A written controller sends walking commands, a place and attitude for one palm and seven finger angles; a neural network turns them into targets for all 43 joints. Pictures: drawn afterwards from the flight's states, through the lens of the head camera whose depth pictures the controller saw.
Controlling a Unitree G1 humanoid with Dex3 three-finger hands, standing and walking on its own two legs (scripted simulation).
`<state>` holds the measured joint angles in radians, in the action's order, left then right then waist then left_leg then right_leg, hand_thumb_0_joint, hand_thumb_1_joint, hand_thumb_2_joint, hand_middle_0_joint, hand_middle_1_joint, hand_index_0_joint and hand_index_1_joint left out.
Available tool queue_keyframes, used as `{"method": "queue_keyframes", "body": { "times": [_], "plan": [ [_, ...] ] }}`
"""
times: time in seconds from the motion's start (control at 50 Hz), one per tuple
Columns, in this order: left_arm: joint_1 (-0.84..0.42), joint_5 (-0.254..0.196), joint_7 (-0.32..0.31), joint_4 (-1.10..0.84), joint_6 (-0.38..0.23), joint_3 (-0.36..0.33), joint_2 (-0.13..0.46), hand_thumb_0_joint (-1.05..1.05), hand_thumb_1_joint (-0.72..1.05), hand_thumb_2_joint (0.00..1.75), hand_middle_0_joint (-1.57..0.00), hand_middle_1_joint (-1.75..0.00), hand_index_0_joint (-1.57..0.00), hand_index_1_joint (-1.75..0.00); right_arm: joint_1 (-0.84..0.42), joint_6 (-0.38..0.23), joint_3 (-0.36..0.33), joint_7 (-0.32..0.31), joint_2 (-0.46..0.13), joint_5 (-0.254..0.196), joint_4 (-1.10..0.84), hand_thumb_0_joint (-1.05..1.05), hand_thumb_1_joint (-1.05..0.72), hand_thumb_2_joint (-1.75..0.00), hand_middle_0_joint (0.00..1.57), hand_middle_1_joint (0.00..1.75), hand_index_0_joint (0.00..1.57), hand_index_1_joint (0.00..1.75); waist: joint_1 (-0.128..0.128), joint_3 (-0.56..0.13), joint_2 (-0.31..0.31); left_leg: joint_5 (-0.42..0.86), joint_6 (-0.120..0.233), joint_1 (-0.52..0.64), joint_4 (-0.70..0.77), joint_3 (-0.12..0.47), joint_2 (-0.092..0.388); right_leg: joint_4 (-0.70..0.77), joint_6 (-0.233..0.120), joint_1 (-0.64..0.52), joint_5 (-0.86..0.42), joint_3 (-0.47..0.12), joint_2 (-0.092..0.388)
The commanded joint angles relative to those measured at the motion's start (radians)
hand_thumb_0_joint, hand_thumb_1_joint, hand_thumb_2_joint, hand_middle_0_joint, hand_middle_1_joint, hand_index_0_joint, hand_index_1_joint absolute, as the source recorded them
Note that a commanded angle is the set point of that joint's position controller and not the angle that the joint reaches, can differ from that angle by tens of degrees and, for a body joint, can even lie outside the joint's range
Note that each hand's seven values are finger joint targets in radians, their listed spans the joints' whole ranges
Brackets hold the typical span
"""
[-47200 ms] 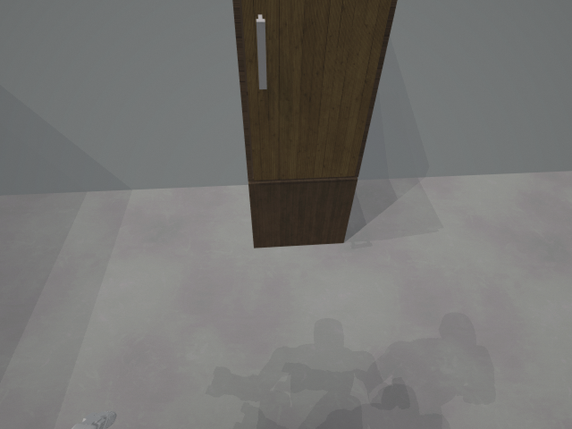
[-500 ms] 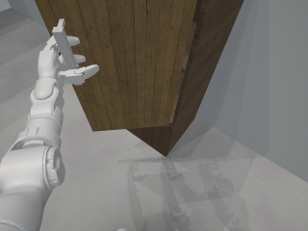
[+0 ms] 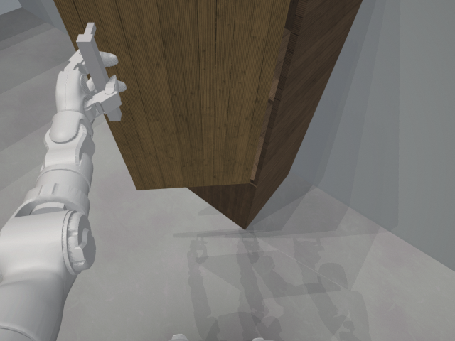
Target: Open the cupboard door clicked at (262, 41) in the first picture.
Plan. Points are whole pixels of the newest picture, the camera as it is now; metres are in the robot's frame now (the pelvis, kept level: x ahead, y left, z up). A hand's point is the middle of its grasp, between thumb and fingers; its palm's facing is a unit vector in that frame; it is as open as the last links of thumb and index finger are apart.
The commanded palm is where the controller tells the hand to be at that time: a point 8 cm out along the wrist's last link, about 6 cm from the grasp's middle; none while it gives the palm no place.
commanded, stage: pull the door open along its arc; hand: left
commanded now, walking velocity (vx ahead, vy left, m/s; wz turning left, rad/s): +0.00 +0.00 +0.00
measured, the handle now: (104, 76) +0.56 +0.19 +0.14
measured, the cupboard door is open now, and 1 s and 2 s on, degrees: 43 85 86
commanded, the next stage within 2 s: open thumb and fingers to let go in 1.12 s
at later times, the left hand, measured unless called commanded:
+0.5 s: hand (125, 141) +0.40 +0.13 +0.14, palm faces +0.05 -1.00 +0.07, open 6.3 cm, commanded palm +0.34 +0.19 +0.14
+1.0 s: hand (188, 190) +0.31 +0.04 +0.14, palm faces +0.39 -0.92 -0.02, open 6.4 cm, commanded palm +0.24 +0.07 +0.14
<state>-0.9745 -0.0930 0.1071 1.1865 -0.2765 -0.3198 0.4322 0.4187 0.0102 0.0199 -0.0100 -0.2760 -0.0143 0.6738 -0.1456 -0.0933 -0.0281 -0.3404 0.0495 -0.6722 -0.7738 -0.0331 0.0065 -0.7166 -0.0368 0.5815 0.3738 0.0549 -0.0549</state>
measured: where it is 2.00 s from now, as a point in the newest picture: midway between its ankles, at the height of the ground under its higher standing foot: outside the picture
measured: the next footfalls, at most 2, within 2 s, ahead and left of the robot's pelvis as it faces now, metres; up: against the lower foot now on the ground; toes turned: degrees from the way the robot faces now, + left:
none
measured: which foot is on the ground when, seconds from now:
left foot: down 0.00-1.00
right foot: down 0.00-1.00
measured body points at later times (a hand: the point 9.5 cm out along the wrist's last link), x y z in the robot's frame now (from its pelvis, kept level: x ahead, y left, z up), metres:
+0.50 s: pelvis +0.03 +0.00 +0.02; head +0.03 -0.02 +0.47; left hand +0.39 +0.19 +0.14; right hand +0.13 -0.26 -0.09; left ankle +0.02 +0.09 -0.71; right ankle -0.02 -0.10 -0.71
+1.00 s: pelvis +0.01 -0.04 +0.02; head -0.01 -0.06 +0.47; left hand +0.28 +0.09 +0.15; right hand +0.21 -0.24 -0.07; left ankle +0.02 +0.09 -0.71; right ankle -0.02 -0.10 -0.71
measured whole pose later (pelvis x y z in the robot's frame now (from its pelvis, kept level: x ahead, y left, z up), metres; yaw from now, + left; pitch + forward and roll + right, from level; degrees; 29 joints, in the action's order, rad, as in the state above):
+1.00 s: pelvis +0.01 -0.04 +0.02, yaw +2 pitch -1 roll +0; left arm 0.03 0.03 -0.58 -0.13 0.23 0.22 -0.10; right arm 0.14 0.13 0.03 0.03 -0.18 0.03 0.60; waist 0.00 -0.07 -0.05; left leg -0.31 0.00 -0.28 -0.60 -0.01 0.00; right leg -0.58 -0.08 0.20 0.37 0.07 -0.06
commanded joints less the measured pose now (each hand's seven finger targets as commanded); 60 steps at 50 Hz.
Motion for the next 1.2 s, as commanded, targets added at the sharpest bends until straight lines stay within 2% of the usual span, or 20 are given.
{"method": "queue_keyframes", "body": {
  "times": [0.0, 0.06, 0.12, 0.2, 0.32, 0.34, 0.38, 0.4, 0.42, 0.44, 0.46, 0.48, 0.58, 0.6, 0.68, 0.76, 0.88, 0.96, 1.06, 1.18],
  "plan": [
    [-0.418, -0.025, 0.021, -0.229, -0.061, -0.014, 0.195, 0.00, 0.90, 0.90, -0.40, -1.35, -0.40, -1.35, 0.119, -0.021, -0.058, -0.013, -0.164, -0.003, -0.078, 0.00, -0.90, -0.90, 0.20, 0.30, 0.20, 0.30, 0.004, -0.406, -0.049, 0.323, -0.007, 0.383, 0.060, 0.086, 0.004, 0.088, 0.015, -0.051, -0.338, -0.039, -0.004],
    [-0.359, -0.042, 0.035, -0.295, -0.061, -0.020, 0.194, 0.00, 0.90, 0.90, -0.40, -1.35, -0.40, -1.35, 0.104, -0.019, -0.061, -0.010, -0.162, -0.007, -0.097, 0.00, -0.90, -0.90, 0.20, 0.30, 0.20, 0.30, 0.028, -0.429, -0.061, 0.344, -0.005, 0.384, 0.062, 0.070, 0.000, 0.090, 0.015, -0.105, -0.386, -0.046, -0.005],
    [-0.244, -0.060, 0.048, -0.354, -0.048, -0.023, 0.183, 0.00, 0.90, 0.90, -0.40, -1.35, -0.40, -1.35, 0.088, -0.013, -0.063, -0.008, -0.160, -0.014, -0.122, 0.00, -0.90, -0.90, 0.20, 0.30, 0.20, 0.30, 0.052, -0.425, -0.030, 0.383, 0.000, 0.367, 0.071, 0.054, -0.004, 0.092, 0.016, -0.170, -0.461, -0.048, -0.006],
    [-0.075, -0.087, 0.053, -0.492, -0.022, -0.021, 0.154, 0.00, 0.90, 0.90, -0.40, -1.35, -0.40, -1.35, 0.048, -0.010, -0.066, -0.005, -0.153, -0.025, -0.157, 0.00, -0.90, -0.90, 0.20, 0.30, 0.20, 0.30, 0.087, -0.415, -0.035, 0.437, 0.003, 0.390, 0.086, 0.039, -0.006, 0.099, 0.014, -0.225, -0.534, -0.046, -0.004],
    [0.281, -0.137, 0.047, -0.773, 0.044, 0.028, 0.032, 0.00, 0.90, 0.90, -0.40, -1.35, -0.40, -1.35, -0.039, -0.027, -0.068, 0.006, -0.130, -0.041, -0.216, 0.00, -0.90, -0.90, 0.20, 0.30, 0.20, 0.30, 0.143, -0.358, 0.015, 0.512, 0.007, 0.415, 0.120, 0.018, -0.005, 0.115, 0.024, -0.309, -0.642, -0.043, 0.007],
    [0.332, -0.144, 0.041, -0.816, 0.059, 0.027, 0.022, 0.00, 0.90, 0.90, -0.40, -1.35, -0.40, -1.35, -0.053, -0.030, -0.067, 0.006, -0.127, -0.043, -0.223, 0.00, -0.90, -0.90, 0.20, 0.30, 0.20, 0.30, 0.145, -0.338, 0.043, 0.501, 0.007, 0.414, 0.127, 0.017, -0.003, 0.122, 0.027, -0.314, -0.641, -0.040, 0.008],
    [0.415, -0.148, 0.028, -0.933, 0.080, 0.025, 0.020, 0.00, 0.90, 0.90, -0.40, -1.35, -0.40, -1.35, -0.087, -0.036, -0.065, 0.004, -0.123, -0.046, -0.237, 0.00, -0.90, -0.90, 0.20, 0.30, 0.20, 0.30, 0.159, -0.321, 0.036, 0.512, 0.007, 0.424, 0.139, 0.010, -0.004, 0.125, 0.027, -0.342, -0.656, -0.043, 0.013],
    [0.480, -0.148, 0.021, -0.986, 0.096, 0.030, 0.000, 0.00, 0.90, 0.90, -0.40, -1.35, -0.40, -1.35, -0.111, -0.039, -0.062, 0.005, -0.112, -0.047, -0.249, 0.00, -0.90, -0.90, 0.20, 0.30, 0.20, 0.30, 0.173, -0.321, 0.012, 0.520, 0.004, 0.435, 0.146, 0.006, -0.005, 0.125, 0.027, -0.352, -0.666, -0.043, 0.017],
    [0.465, -0.194, -0.117, -1.069, 0.127, -0.102, -0.016, 0.00, 0.90, 0.90, -0.40, -1.35, -0.40, -1.35, -0.159, -0.049, -0.055, 0.007, -0.078, -0.045, -0.257, 0.00, -0.90, -0.90, 0.20, 0.30, 0.20, 0.30, 0.245, -0.316, 0.042, 0.509, -0.008, 0.406, 0.152, 0.007, -0.010, 0.138, 0.024, -0.367, -0.628, -0.027, 0.015],
    [0.514, -0.165, -0.179, -1.100, 0.159, -0.004, -0.109, 0.00, 0.90, 0.90, -0.40, -1.35, -0.40, -1.35, -0.182, -0.052, -0.048, 0.012, -0.074, -0.037, -0.251, 0.00, -0.90, -0.90, 0.20, 0.30, 0.20, 0.30, 0.214, -0.268, 0.003, 0.487, -0.016, 0.417, 0.168, 0.002, -0.008, 0.143, 0.023, -0.356, -0.601, -0.025, 0.018],
    [0.551, -0.157, -0.221, -1.148, 0.178, 0.017, -0.146, 0.00, 0.90, 0.90, -0.40, -1.35, -0.40, -1.35, -0.191, -0.053, -0.049, 0.017, -0.070, -0.036, -0.249, 0.00, -0.90, -0.90, 0.20, 0.30, 0.20, 0.30, 0.204, -0.248, 0.022, 0.491, -0.022, 0.430, 0.175, 0.010, 0.001, 0.148, 0.021, -0.341, -0.574, -0.014, 0.017],
    [0.611, -0.137, -0.258, -1.164, 0.196, 0.032, -0.156, 0.00, 0.90, 0.90, -0.40, -1.35, -0.40, -1.35, -0.201, -0.050, -0.047, 0.018, -0.073, -0.028, -0.249, 0.00, -0.90, -0.90, 0.20, 0.30, 0.20, 0.30, 0.203, -0.220, 0.088, 0.479, -0.020, 0.422, 0.178, 0.018, 0.005, 0.151, 0.022, -0.344, -0.552, -0.008, 0.016],
    [0.683, -0.018, -0.443, -1.400, 0.293, 0.154, -0.261, 0.00, 0.90, 0.90, -0.40, -1.35, -0.40, -1.35, -0.283, -0.005, -0.041, 0.020, -0.047, 0.003, -0.267, 0.00, -0.90, -0.90, 0.20, 0.30, 0.20, 0.30, 0.199, -0.246, 0.038, 0.484, -0.026, 0.481, 0.186, 0.012, 0.007, 0.157, 0.018, -0.386, -0.555, -0.027, 0.038],
    [0.727, -0.006, -0.476, -1.409, 0.320, 0.190, -0.307, 0.00, 0.90, 0.90, -0.40, -1.35, -0.40, -1.35, -0.302, 0.005, -0.035, 0.021, -0.037, 0.005, -0.270, 0.00, -0.90, -0.90, 0.20, 0.30, 0.20, 0.30, 0.199, -0.223, 0.047, 0.463, -0.027, 0.481, 0.193, 0.012, 0.008, 0.166, 0.018, -0.385, -0.551, -0.026, 0.042],
    [0.748, 0.052, -0.604, -1.461, 0.398, 0.271, -0.391, 0.00, 0.90, 0.90, -0.40, -1.35, -0.40, -1.35, -0.355, 0.042, -0.026, 0.012, -0.022, 0.027, -0.262, 0.00, -0.90, -0.90, 0.20, 0.30, 0.20, 0.30, 0.177, -0.164, 0.094, 0.394, -0.029, 0.472, 0.194, 0.024, 0.005, 0.210, 0.017, -0.401, -0.511, -0.036, 0.058],
    [0.758, 0.128, -0.701, -1.496, 0.446, 0.384, -0.497, 0.00, 0.90, 0.90, -0.40, -1.35, -0.40, -1.35, -0.397, 0.064, -0.022, 0.025, -0.001, 0.038, -0.247, 0.00, -0.90, -0.90, 0.20, 0.30, 0.20, 0.30, 0.176, -0.157, 0.063, 0.394, -0.036, 0.484, 0.188, 0.030, 0.000, 0.216, 0.015, -0.406, -0.540, -0.045, 0.076],
    [0.830, 0.185, -0.719, -1.526, 0.451, 0.535, -0.602, 0.00, 0.90, 0.90, -0.40, -1.35, -0.40, -1.35, -0.420, 0.081, -0.028, 0.039, 0.010, 0.043, -0.239, 0.00, -0.90, -0.90, 0.20, 0.30, 0.20, 0.30, 0.166, -0.133, 0.079, 0.373, -0.036, 0.494, 0.177, 0.046, -0.001, 0.226, 0.008, -0.397, -0.529, -0.060, 0.083],
    [0.891, 0.143, -0.697, -1.574, 0.439, 0.586, -0.647, 0.00, 0.90, 0.90, -0.40, -1.35, -0.40, -1.35, -0.439, 0.070, -0.026, 0.036, 0.019, 0.040, -0.247, 0.00, -0.90, -0.90, 0.20, 0.30, 0.20, 0.30, 0.168, -0.130, 0.120, 0.340, -0.032, 0.502, 0.176, 0.051, -0.008, 0.245, 0.027, -0.415, -0.563, -0.069, 0.096],
    [1.030, 0.126, -0.682, -1.649, 0.444, 0.661, -0.704, 0.00, 0.90, 0.90, -0.40, -1.35, -0.40, -1.35, -0.445, 0.048, -0.024, 0.055, 0.029, 0.036, -0.253, 0.00, -0.90, -0.90, 0.20, 0.30, 0.20, 0.30, 0.180, -0.120, 0.108, 0.333, -0.034, 0.503, 0.163, 0.054, -0.010, 0.253, 0.030, -0.422, -0.583, -0.070, 0.106],
    [0.834, 0.128, -0.727, -1.567, 0.437, 0.558, -0.604, 0.00, 0.90, 0.90, -0.40, -1.35, -0.40, -1.35, -0.480, 0.030, -0.017, 0.035, 0.024, 0.041, -0.212, 0.00, -0.90, -0.90, 0.20, 0.30, 0.20, 0.30, 0.178, -0.041, 0.135, 0.233, -0.030, 0.473, 0.162, 0.060, -0.033, 0.334, 0.033, -0.361, -0.357, -0.119, 0.120]
  ]
}}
